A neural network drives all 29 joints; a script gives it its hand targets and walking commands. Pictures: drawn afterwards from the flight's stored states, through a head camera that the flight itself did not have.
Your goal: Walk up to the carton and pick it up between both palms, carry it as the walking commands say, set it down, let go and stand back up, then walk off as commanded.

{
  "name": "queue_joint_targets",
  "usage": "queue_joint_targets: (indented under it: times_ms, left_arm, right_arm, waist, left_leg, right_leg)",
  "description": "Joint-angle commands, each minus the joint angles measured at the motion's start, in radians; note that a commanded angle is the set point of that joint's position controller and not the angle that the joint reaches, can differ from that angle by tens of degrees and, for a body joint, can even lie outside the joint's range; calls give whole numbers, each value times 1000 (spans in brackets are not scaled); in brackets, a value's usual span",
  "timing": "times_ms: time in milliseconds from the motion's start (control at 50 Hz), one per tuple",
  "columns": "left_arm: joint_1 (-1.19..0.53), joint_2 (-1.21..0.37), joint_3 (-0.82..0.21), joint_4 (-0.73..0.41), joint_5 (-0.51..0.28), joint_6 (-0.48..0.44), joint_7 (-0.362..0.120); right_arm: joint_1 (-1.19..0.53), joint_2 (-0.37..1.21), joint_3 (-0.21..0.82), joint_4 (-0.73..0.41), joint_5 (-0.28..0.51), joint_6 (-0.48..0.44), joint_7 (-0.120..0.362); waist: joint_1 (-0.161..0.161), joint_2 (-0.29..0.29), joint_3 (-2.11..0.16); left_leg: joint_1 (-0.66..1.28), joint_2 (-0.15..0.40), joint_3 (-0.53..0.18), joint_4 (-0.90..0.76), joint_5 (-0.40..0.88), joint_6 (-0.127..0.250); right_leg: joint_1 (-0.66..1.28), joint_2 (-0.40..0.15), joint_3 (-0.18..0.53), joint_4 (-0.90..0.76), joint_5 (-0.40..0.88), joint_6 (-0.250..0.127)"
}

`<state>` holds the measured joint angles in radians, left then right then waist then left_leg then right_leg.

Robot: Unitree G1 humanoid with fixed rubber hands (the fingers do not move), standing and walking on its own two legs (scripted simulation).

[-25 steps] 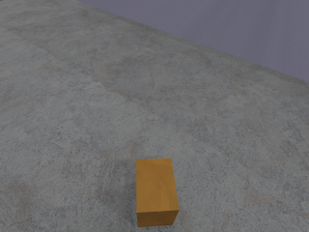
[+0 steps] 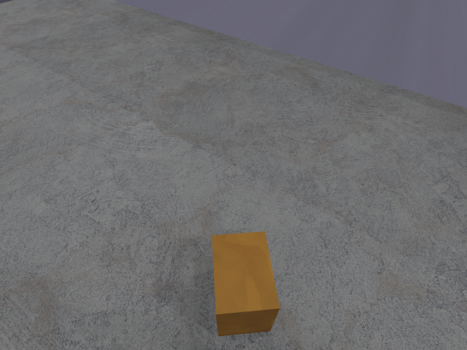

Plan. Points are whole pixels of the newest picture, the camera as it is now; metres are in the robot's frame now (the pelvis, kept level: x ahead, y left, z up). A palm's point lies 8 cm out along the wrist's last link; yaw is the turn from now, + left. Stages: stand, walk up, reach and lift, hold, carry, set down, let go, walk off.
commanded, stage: walk up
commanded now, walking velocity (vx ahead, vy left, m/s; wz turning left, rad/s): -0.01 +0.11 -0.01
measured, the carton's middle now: (241, 284) +0.47 -0.05 -0.62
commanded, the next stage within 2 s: none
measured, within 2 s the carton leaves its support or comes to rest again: neither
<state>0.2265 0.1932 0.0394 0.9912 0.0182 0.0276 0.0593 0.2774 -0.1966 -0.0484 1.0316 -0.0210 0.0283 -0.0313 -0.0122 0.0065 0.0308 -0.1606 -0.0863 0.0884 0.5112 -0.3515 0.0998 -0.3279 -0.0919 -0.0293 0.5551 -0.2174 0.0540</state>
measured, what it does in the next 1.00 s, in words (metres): stands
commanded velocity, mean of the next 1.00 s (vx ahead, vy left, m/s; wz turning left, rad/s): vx -0.01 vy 0.11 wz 0.00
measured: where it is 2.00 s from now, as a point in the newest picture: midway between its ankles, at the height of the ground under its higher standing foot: outside the picture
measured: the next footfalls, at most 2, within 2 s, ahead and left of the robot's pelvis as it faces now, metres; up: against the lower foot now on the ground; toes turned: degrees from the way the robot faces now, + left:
none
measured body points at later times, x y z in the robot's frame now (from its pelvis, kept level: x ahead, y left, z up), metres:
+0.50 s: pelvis +0.00 +0.00 +0.00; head +0.02 -0.01 +0.45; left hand +0.04 +0.25 -0.14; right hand +0.03 -0.26 -0.15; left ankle -0.05 +0.05 -0.73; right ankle +0.04 -0.16 -0.73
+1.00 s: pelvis +0.00 +0.00 +0.00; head +0.02 -0.01 +0.45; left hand +0.06 +0.25 -0.14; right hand +0.04 -0.26 -0.15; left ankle -0.04 +0.05 -0.73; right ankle +0.04 -0.16 -0.73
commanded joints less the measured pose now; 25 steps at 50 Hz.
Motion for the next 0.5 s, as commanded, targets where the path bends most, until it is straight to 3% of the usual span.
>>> queue_joint_targets:
  times_ms: [0,40,120,140,180,240,300,340,360,400,420,480]
  left_arm:
    - [43,129,27,-37,-3,-7,5]
    - [49,129,27,-39,4,-5,3]
    - [50,120,27,-47,5,-3,2]
    - [58,124,28,-51,5,-4,3]
    - [37,123,26,-51,4,-3,-1]
    - [49,116,27,-52,11,-7,-1]
    - [87,138,37,-50,12,-10,1]
    - [67,146,38,-59,17,-8,1]
    - [83,141,41,-56,18,-8,0]
    - [78,140,42,-69,13,-4,0]
    - [54,127,32,-70,13,-2,-2]
    - [50,113,30,-79,11,-5,-5]
  right_arm:
    - [58,-121,-23,-29,-2,-3,-2]
    - [50,-123,-21,-36,-1,-2,-1]
    - [52,-124,-19,-53,-2,-1,3]
    - [46,-121,-19,-58,-2,0,2]
    - [51,-130,-17,-53,-4,-1,2]
    - [50,-139,-18,-65,3,-4,4]
    - [64,-134,-19,-76,1,-5,2]
    - [58,-131,-15,-78,0,-1,4]
    - [68,-115,-10,-85,-2,-1,6]
    - [53,-121,-15,-92,-4,1,8]
    - [40,-124,-14,-100,-1,1,8]
    - [26,-138,-17,-100,1,-2,4]
  waist:
    - [4,18,13]
    - [11,-28,4]
    - [8,7,9]
    - [11,-11,0]
    - [1,-14,25]
    - [6,10,8]
    - [20,-57,-31]
    - [13,-35,-5]
    - [18,-67,-26]
    - [13,-47,-15]
    - [8,-3,6]
    - [13,10,9]
  left_leg:
    - [-131,192,-116,-151,204,-41]
    - [-119,185,-103,-131,210,-41]
    - [-138,186,-119,-150,147,-36]
    - [-143,184,-124,-149,116,-32]
    - [-144,199,-134,-179,116,-44]
    - [-132,188,-111,-161,169,-29]
    - [-125,172,-94,-108,182,-31]
    - [-151,162,-93,-100,169,-35]
    - [-129,161,-87,-102,149,-33]
    - [-126,174,-101,-117,127,-30]
    - [-135,186,-120,-151,103,-33]
    - [-109,209,-135,-161,223,-21]
  right_leg:
    - [76,-60,-3,-10,165,-66]
    - [83,-64,2,-10,175,-65]
    - [71,-55,8,-8,146,-66]
    - [78,-59,16,-12,152,-67]
    - [54,-44,-1,-22,125,-60]
    - [80,-44,1,-12,160,-59]
    - [108,-71,32,-22,219,-73]
    - [102,-91,63,-28,222,-80]
    - [98,-95,71,-34,220,-81]
    - [65,-81,54,-29,181,-80]
    - [50,-64,39,-26,155,-69]
    - [46,-25,-7,-2,152,-51]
